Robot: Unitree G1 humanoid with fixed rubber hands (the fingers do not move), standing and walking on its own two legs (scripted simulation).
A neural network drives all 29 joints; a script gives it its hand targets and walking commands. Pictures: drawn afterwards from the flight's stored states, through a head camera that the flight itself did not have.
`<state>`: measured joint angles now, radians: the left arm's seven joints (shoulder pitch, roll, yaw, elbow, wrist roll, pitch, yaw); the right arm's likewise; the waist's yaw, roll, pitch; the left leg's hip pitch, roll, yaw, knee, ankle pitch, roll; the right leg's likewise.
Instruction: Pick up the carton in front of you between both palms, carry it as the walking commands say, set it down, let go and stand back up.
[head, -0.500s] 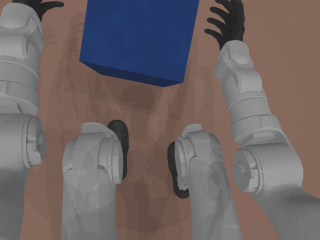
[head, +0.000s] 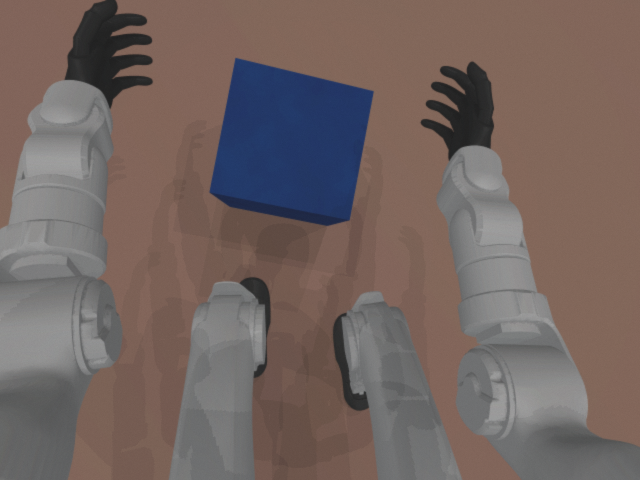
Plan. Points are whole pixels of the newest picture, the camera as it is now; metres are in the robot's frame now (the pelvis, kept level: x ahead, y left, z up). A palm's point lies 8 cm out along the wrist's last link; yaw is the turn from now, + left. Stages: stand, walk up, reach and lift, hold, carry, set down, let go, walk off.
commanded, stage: set down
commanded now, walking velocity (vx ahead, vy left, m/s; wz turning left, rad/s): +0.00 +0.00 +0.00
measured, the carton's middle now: (290, 158) +0.51 +0.05 -0.40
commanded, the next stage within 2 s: let go in 0.34 s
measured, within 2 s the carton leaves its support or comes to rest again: neither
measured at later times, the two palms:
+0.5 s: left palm out of the picture +0.49 +0.27 +0.04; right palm (558, 113) +0.47 -0.13 +0.04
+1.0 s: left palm out of the picture +0.33 +0.25 +0.14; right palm out of the picture +0.34 -0.21 +0.16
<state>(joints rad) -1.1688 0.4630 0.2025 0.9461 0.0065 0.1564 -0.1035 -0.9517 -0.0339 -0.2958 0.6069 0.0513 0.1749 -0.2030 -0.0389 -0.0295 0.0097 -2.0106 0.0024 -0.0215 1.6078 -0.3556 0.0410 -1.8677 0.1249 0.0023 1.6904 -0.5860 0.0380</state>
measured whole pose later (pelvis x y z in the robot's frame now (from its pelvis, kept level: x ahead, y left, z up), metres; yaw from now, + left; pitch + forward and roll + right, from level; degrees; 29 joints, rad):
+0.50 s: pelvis +0.04 +0.01 +0.14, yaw +3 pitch +39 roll -3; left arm -0.95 0.35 0.28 0.89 0.13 0.14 -0.11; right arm -0.72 0.00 -0.30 0.59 -0.05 0.14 -0.11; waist -0.05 -0.01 -0.06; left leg -1.51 -0.03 -0.01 1.06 -0.24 0.05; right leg -1.38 0.07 0.04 1.14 -0.44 0.03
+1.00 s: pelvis +0.11 -0.01 +0.24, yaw +5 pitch +16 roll +1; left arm -0.03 0.22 0.13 0.53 0.03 0.00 -0.03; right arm 0.04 -0.16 -0.08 0.47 0.01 -0.01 0.06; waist -0.04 -0.05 -0.01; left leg -0.66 -0.04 -0.02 0.59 -0.20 0.02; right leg -0.54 0.05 0.07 0.64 -0.37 -0.02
